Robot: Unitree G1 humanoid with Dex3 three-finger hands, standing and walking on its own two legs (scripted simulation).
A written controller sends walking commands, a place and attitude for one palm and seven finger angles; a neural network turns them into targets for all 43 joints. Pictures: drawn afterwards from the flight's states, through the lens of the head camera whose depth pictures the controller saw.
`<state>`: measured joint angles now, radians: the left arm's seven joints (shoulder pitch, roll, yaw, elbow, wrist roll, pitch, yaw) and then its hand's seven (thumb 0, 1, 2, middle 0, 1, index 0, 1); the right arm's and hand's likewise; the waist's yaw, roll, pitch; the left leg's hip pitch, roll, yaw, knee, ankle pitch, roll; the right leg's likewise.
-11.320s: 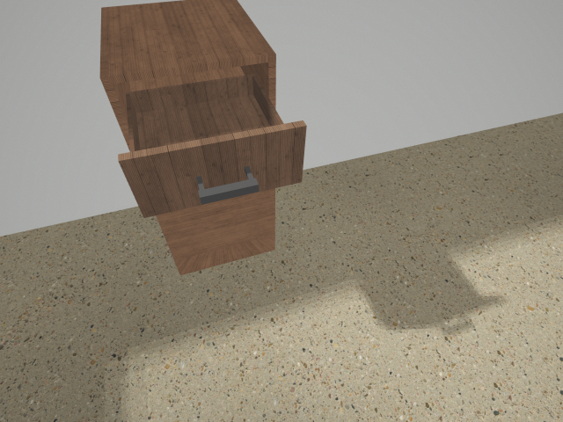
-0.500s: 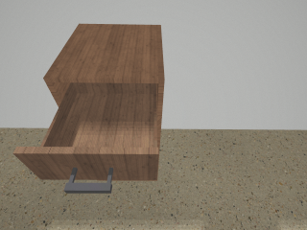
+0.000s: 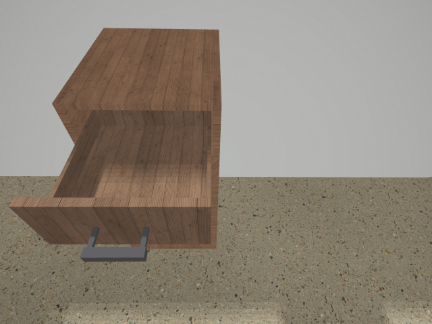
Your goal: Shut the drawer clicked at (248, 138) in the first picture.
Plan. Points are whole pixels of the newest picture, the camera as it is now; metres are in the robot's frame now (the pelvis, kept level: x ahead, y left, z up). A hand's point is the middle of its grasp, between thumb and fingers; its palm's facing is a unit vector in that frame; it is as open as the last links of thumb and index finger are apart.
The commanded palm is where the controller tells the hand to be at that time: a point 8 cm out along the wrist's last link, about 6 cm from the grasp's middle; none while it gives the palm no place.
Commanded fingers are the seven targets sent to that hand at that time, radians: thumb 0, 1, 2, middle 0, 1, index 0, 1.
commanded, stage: come to a stop and stand still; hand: left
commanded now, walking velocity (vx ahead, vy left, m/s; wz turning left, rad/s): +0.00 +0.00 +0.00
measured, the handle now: (117, 243) +0.26 +0.21 -0.02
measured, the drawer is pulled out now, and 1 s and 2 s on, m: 0.28 0.28 0.28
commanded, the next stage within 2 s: look again from close up in 1.08 s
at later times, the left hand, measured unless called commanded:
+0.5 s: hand out of the picture -0.02 +0.16 -0.18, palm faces +0.01 -0.99 -0.17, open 7.4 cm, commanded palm none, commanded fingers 0.00 0.90 0.90 -0.20 -0.30 -0.20 -0.30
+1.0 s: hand out of the picture -0.03 +0.19 -0.18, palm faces +0.04 -0.99 -0.15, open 7.4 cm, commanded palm none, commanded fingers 0.00 0.90 0.90 -0.20 -0.30 -0.20 -0.30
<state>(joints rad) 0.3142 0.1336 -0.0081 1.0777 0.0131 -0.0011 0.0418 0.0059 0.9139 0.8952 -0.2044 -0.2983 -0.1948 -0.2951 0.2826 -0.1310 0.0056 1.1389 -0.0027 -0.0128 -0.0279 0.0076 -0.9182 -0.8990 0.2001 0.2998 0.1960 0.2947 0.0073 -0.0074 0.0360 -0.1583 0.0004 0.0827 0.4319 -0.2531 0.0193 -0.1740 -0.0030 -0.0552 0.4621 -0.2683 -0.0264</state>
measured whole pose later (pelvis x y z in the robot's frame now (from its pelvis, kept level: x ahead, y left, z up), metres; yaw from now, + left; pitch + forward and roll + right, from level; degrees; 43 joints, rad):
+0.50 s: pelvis -0.01 +0.00 +0.00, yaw +1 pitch -1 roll +0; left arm 0.32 0.12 -0.03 1.10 0.01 -0.02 0.05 0.00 0.91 0.90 -0.20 -0.30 -0.20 -0.30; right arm 0.30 -0.14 0.00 1.09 -0.01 -0.01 -0.03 0.01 -0.92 -0.90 0.20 0.30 0.20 0.29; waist -0.02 0.01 0.04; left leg -0.22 0.02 0.07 0.52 -0.28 0.02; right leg -0.21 0.01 -0.07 0.50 -0.27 -0.03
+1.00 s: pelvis -0.02 +0.03 +0.00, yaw +1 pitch -2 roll +0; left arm 0.32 0.14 -0.02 1.08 0.02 -0.01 0.04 0.00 0.91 0.90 -0.20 -0.30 -0.19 -0.29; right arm 0.29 -0.15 0.02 1.10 -0.01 -0.01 -0.02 0.01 -0.92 -0.90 0.20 0.30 0.20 0.29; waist 0.01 -0.02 0.02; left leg -0.18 -0.03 0.08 0.46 -0.24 0.06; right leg -0.18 -0.04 -0.06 0.46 -0.24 0.01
